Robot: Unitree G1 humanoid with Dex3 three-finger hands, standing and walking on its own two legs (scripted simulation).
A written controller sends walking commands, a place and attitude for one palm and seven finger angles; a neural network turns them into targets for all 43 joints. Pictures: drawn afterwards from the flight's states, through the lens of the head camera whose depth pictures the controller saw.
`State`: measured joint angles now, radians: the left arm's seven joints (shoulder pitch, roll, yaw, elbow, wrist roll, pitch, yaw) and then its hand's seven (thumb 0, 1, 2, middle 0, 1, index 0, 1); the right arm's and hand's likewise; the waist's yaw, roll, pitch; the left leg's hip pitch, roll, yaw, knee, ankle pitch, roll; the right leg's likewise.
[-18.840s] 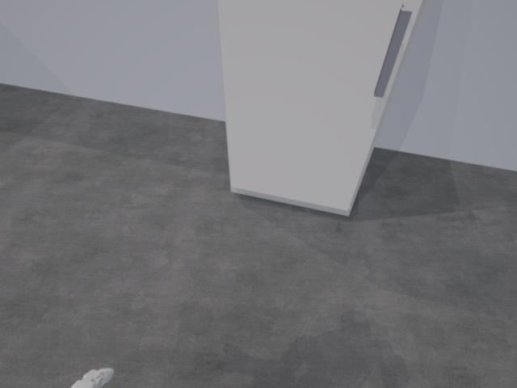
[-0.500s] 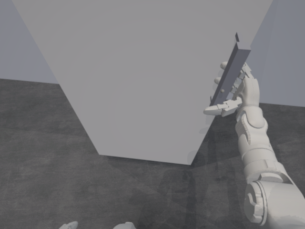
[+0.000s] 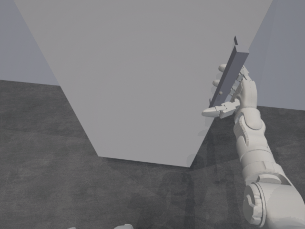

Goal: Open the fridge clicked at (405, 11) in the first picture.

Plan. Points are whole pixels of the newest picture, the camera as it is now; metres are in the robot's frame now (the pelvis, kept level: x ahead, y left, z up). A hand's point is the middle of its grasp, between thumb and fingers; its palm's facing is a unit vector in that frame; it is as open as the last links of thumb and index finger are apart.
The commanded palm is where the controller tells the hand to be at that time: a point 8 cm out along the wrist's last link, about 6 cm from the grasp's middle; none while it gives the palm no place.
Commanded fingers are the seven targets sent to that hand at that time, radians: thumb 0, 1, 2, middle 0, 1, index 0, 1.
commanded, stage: grip the handle and tug to test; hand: right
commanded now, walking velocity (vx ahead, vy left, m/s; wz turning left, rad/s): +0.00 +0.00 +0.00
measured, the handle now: (223, 81) +0.51 -0.12 +0.11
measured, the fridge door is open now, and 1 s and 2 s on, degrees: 0 0 0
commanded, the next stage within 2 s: pull the door a little, standing still in 1.52 s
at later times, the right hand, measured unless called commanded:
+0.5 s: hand (217, 90) +0.46 -0.10 +0.11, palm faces -0.02 +1.00 +0.00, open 10.2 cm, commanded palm +0.43 -0.15 +0.11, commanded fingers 0.00 -0.48 -0.72 0.41 1.34 0.41 1.34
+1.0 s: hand (218, 92) +0.46 -0.10 +0.11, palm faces -0.01 +1.00 -0.01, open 6.0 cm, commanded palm +0.43 -0.15 +0.11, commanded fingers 0.00 -0.90 -0.90 0.45 1.40 0.45 1.40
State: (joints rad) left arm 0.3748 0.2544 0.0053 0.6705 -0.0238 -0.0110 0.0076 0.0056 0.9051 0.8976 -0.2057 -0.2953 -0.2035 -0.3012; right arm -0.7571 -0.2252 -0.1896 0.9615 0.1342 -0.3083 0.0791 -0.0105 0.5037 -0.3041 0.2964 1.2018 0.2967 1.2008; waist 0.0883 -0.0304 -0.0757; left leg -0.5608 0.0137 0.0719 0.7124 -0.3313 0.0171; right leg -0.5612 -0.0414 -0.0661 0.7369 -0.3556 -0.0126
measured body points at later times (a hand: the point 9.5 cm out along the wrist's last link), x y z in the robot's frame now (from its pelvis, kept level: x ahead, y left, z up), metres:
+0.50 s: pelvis +0.00 +0.00 +0.00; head +0.06 +0.01 +0.45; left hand +0.05 +0.26 -0.13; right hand +0.46 -0.15 +0.11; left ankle +0.01 +0.11 -0.71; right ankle +0.00 -0.11 -0.71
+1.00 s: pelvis +0.00 +0.01 +0.00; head +0.06 +0.01 +0.45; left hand +0.07 +0.27 -0.12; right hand +0.45 -0.16 +0.12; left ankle +0.01 +0.11 -0.71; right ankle +0.00 -0.11 -0.71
